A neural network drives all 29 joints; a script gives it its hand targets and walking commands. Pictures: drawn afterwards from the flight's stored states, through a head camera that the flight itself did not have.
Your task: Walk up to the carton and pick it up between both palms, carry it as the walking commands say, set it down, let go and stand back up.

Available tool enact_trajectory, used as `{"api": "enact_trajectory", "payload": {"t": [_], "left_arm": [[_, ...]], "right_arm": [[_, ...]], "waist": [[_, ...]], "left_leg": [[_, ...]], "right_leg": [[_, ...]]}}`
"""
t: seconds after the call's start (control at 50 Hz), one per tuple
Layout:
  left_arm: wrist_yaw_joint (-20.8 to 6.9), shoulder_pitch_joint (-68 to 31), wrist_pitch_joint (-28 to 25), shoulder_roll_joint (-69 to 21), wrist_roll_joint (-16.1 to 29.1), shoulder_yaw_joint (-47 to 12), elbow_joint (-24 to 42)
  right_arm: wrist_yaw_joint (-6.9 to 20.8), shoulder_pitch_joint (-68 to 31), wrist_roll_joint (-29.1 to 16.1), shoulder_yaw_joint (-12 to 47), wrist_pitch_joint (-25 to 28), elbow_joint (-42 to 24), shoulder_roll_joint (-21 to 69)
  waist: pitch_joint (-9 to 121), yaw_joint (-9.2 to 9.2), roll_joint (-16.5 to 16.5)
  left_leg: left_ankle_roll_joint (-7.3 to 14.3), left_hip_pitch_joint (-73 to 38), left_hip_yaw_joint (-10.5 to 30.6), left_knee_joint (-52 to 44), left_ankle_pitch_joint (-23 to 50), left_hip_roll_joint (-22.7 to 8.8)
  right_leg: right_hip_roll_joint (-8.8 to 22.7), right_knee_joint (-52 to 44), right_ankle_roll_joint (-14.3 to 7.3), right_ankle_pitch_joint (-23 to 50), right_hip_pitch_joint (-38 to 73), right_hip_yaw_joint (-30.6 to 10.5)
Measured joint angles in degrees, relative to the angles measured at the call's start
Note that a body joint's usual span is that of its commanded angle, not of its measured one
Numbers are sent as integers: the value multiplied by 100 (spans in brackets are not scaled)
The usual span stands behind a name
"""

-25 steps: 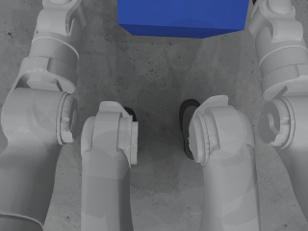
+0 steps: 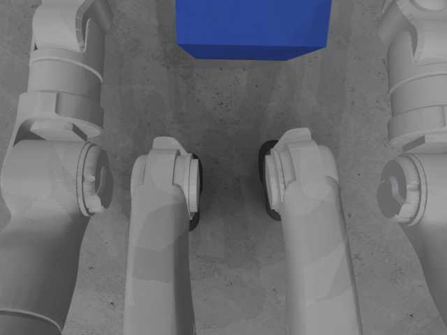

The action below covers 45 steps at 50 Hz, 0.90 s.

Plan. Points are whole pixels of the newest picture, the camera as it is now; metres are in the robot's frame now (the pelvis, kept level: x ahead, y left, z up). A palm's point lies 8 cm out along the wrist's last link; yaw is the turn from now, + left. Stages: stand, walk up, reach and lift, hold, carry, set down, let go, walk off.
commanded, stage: set down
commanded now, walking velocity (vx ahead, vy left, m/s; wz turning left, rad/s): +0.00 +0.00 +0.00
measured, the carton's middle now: out of the picture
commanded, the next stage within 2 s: let go in 0.94 s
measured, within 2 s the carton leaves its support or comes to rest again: neither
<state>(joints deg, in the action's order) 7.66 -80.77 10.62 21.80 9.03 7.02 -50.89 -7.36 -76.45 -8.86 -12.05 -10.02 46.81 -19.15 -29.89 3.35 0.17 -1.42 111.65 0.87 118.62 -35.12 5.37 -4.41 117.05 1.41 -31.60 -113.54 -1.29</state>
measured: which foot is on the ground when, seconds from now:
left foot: down 0.00-1.00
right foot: down 0.00-1.00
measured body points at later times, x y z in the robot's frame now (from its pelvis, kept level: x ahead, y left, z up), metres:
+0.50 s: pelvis +0.00 +0.00 +0.13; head +0.36 -0.02 +0.38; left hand +0.58 +0.16 -0.01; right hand +0.54 -0.24 -0.01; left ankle +0.11 +0.11 -0.39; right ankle +0.13 -0.12 -0.39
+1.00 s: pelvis +0.03 -0.01 +0.25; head +0.35 -0.02 +0.56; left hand +0.57 +0.17 +0.13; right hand +0.53 -0.23 +0.12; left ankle +0.11 +0.11 -0.39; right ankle +0.13 -0.12 -0.39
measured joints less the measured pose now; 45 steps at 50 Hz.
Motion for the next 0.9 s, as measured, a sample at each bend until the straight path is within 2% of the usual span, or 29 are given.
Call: {"api": "enact_trajectory", "payload": {"t": [0.48,0.74,0.9], "left_arm": [[-218,307,598,104,-111,277,796],[-400,521,446,29,-301,372,654],[-516,635,188,-100,-615,548,273]], "right_arm": [[25,197,56,-114,-674,-817,-18],[149,427,250,-196,-515,-696,91],[239,583,487,-327,-223,-358,232]], "waist": [[-2,28,-1],[4,-1,3],[229,-29,42]], "left_leg": [[6,-1992,118,-2582,656,-57],[25,-3470,189,-4447,1255,-109],[33,-4154,241,-5482,1622,-155]], "right_leg": [[45,-2513,-74,582,2003,-105],[87,-4357,-91,1145,3495,-173],[103,-5416,-94,1514,4199,-190]]}}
